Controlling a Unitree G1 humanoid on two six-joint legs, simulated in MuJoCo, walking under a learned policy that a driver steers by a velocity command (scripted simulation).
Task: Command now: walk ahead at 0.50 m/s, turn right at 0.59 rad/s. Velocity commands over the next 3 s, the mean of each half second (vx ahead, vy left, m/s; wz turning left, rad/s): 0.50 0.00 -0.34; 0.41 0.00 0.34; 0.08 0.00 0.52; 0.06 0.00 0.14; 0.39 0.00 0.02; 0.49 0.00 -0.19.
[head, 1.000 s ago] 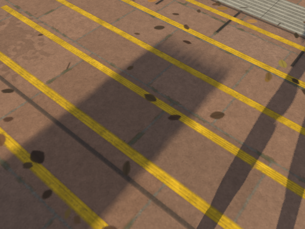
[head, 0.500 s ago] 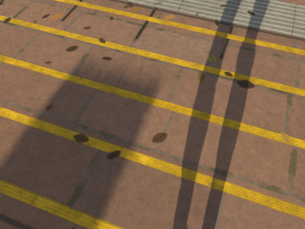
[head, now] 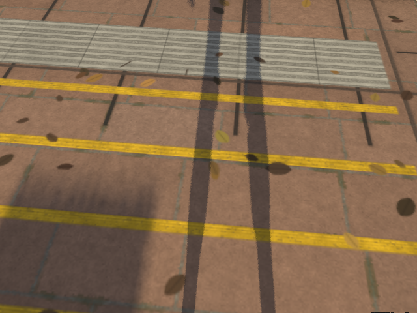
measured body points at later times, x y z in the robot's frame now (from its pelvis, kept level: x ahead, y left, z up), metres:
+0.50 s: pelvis +0.26 -0.07 +0.00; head +0.29 -0.09 +0.45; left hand +0.48 +0.14 -0.08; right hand +0.24 -0.36 -0.14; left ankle +0.14 +0.10 -0.64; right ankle +0.31 -0.17 -0.73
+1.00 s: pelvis +0.52 -0.06 -0.01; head +0.57 -0.05 +0.43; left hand +0.58 +0.23 -0.14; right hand +0.71 -0.31 -0.11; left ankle +0.62 +0.02 -0.73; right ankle +0.35 -0.20 -0.64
